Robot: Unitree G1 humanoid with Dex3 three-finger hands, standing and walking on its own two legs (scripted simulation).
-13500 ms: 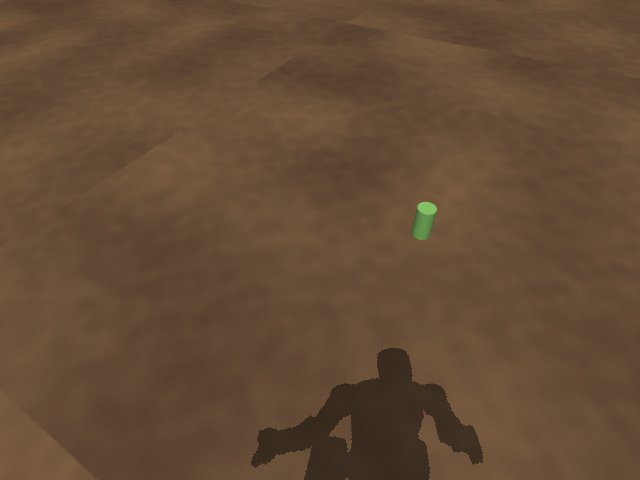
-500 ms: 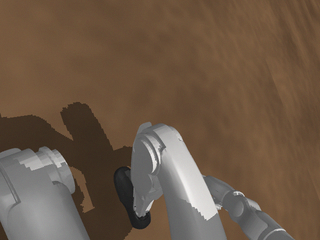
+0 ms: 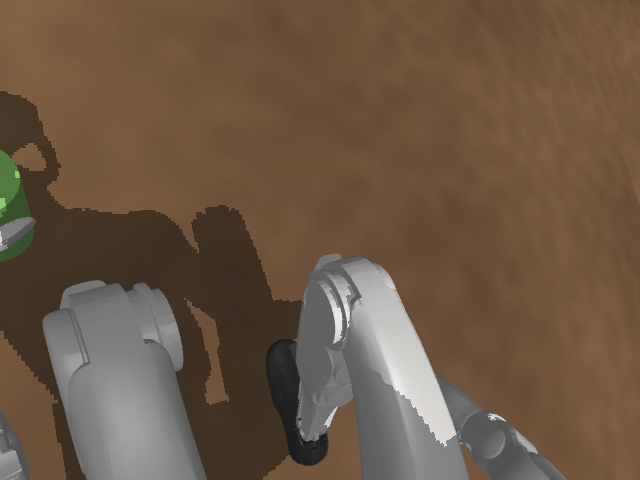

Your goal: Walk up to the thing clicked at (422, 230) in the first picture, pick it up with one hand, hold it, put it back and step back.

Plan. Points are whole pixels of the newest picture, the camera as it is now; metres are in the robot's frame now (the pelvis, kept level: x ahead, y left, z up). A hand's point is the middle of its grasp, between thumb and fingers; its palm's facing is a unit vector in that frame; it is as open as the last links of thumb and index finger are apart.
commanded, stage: settle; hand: left
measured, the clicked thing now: out of the picture +0.41 +0.31 -0.19
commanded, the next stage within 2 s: lift in 1.44 s
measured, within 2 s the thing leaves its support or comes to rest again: neither
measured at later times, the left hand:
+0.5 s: hand out of the picture +0.40 +0.32 -0.06, palm faces +0.35 -0.93 -0.04, open 11.3 cm
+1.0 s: hand out of the picture +0.42 +0.30 +0.00, palm faces +0.37 -0.93 -0.04, open 11.3 cm
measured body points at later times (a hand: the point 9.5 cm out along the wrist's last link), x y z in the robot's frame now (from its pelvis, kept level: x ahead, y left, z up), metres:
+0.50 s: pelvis +0.01 -0.01 +0.03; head +0.22 +0.12 +0.41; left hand +0.38 +0.37 -0.05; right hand +0.20 -0.25 -0.07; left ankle +0.08 +0.14 -0.27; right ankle +0.12 -0.13 -0.27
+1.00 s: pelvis +0.02 -0.02 +0.05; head +0.23 +0.08 +0.44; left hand +0.39 +0.35 +0.01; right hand +0.18 -0.26 -0.07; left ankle +0.08 +0.14 -0.27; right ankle +0.12 -0.13 -0.27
